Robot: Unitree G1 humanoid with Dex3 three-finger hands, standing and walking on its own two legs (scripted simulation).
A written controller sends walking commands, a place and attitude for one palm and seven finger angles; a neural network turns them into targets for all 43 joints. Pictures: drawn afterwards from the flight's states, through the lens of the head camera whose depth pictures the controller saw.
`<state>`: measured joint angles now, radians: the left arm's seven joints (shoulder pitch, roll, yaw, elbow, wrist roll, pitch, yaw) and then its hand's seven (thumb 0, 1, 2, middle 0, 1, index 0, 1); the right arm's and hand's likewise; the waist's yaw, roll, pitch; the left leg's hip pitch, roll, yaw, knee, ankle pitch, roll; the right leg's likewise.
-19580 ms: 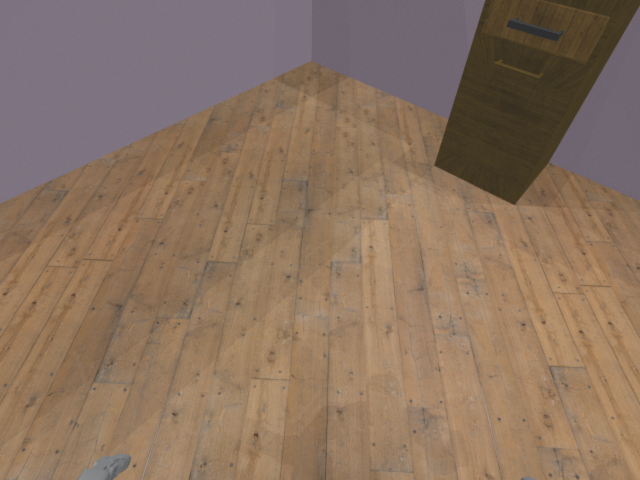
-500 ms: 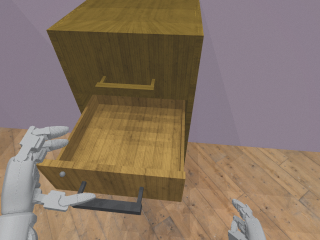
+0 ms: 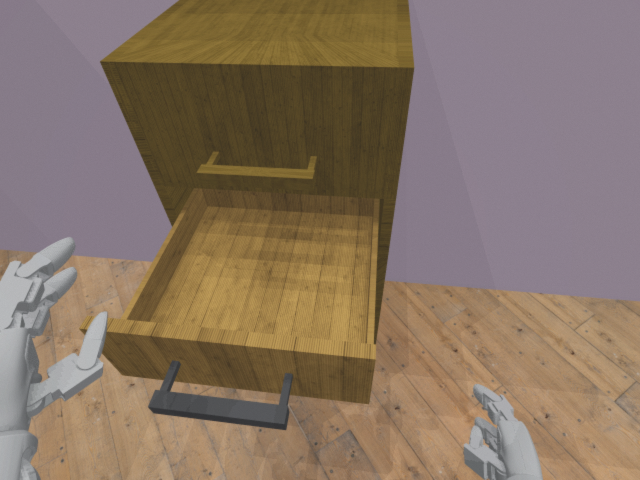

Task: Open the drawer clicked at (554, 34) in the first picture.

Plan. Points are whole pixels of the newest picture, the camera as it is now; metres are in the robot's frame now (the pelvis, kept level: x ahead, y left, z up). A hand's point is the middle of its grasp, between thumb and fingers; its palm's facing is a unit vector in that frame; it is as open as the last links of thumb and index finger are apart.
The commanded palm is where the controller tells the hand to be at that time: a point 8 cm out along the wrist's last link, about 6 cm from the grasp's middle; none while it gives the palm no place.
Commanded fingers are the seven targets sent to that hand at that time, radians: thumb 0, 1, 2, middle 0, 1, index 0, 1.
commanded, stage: draw the hand back to the body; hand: left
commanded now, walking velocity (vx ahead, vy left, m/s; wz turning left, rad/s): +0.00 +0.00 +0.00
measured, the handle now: (224, 392) +0.23 +0.17 -0.03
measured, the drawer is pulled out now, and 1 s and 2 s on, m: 0.29 0.29 0.29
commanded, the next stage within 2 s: step back with the hand held close in 0.20 s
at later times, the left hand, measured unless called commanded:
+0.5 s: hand (98, 354) +0.18 +0.23 +0.16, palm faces +0.35 -0.81 -0.47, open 7.5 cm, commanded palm +0.11 +0.27 +0.17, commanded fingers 0.00 0.90 0.90 -0.20 -0.30 -0.20 -0.30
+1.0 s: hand (63, 449) +0.10 +0.22 +0.15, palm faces +0.39 -0.81 -0.44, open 7.5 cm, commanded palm +0.04 +0.27 +0.17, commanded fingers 0.00 0.90 0.90 -0.20 -0.30 -0.20 -0.30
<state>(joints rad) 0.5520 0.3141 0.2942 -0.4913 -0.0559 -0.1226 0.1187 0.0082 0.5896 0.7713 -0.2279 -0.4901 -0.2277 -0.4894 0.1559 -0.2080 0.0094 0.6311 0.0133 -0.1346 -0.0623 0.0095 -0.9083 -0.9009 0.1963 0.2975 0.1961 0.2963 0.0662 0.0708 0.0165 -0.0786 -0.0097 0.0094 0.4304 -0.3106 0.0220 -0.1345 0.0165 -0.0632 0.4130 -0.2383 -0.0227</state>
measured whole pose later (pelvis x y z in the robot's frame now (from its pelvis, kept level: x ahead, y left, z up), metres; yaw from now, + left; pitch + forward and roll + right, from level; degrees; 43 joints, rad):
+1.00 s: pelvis -0.09 -0.01 -0.01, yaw +0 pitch +1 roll -1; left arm 0.63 0.32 0.35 -0.60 -0.03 -0.21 0.18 0.02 0.89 0.90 -0.21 -0.30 -0.21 -0.30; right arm 0.17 -0.18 0.01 0.60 -0.02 -0.14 -0.08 0.01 -0.91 -0.90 0.20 0.30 0.20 0.30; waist 0.00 0.04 0.04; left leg -0.38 0.02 0.00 0.61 -0.24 0.01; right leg -0.29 0.03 -0.06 0.56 -0.29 -0.04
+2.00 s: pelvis -0.31 -0.04 -0.01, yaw +1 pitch -1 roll +0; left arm 0.58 0.37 0.37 -0.53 -0.02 -0.23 0.15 0.01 0.88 0.90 -0.21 -0.30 -0.21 -0.30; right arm 0.22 -0.20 -0.01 0.67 0.02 -0.10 -0.04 0.01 -0.91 -0.90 0.20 0.30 0.20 0.30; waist -0.02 0.01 0.04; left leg -0.29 0.01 0.01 0.76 -0.43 0.02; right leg -0.29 0.03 -0.09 0.51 -0.20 -0.08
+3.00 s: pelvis -0.32 -0.03 +0.00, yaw +1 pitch -2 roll +0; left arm 0.28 0.18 0.01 1.10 0.01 0.02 0.02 0.00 0.92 0.90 -0.20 -0.30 -0.20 -0.30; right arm 0.30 -0.14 0.00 1.08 -0.01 0.02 -0.03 0.00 -0.91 -0.90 0.19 0.30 0.19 0.30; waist -0.01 0.03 0.10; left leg -0.13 0.01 0.09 0.40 -0.23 0.02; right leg -0.19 -0.02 -0.08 0.40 -0.17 -0.02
